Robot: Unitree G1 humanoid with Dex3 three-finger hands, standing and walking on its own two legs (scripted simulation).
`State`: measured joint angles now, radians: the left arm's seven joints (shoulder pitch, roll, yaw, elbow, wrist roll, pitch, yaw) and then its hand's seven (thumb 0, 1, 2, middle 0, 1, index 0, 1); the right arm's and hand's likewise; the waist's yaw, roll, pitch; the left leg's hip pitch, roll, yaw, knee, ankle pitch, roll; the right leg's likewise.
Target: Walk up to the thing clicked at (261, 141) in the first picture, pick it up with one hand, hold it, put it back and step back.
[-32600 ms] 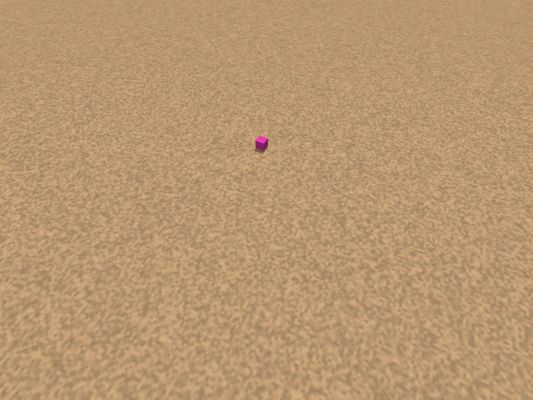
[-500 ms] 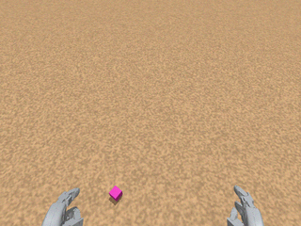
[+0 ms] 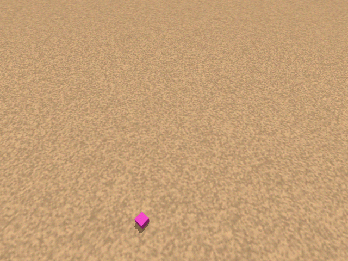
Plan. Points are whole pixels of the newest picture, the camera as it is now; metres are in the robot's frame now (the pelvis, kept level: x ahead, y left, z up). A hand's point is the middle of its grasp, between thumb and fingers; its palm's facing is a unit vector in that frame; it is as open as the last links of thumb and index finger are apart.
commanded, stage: stand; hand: left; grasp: from above
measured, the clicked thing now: (142, 220) +0.43 +0.20 -0.74
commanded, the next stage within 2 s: none
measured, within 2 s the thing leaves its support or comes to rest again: neither
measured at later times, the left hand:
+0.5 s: hand out of the picture +0.04 +0.24 -0.14, palm faces +0.03 -0.94 -0.35, open 7.4 cm
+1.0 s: hand out of the picture +0.06 +0.23 -0.14, palm faces +0.01 -0.94 -0.34, open 7.4 cm
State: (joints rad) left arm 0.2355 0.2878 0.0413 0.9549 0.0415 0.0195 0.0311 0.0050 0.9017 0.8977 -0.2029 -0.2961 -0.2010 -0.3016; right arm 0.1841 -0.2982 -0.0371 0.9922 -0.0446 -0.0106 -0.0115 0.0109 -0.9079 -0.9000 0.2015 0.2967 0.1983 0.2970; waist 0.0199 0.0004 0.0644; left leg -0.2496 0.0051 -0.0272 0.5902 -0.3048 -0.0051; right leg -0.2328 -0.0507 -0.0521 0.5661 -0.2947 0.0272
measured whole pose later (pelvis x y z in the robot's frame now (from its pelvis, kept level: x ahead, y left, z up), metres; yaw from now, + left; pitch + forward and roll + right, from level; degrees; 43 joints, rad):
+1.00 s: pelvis +0.00 -0.02 +0.02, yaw +0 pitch -3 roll +0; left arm 0.11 0.31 0.03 1.16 0.02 -0.01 0.01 0.00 0.90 0.90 -0.20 -0.30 -0.20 -0.30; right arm 0.12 -0.33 -0.01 1.15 -0.02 0.00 0.00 0.01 -0.91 -0.90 0.20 0.30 0.20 0.30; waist 0.00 0.02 0.07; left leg -0.10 0.03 -0.03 0.34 -0.17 -0.03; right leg -0.09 -0.03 -0.06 0.33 -0.17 0.01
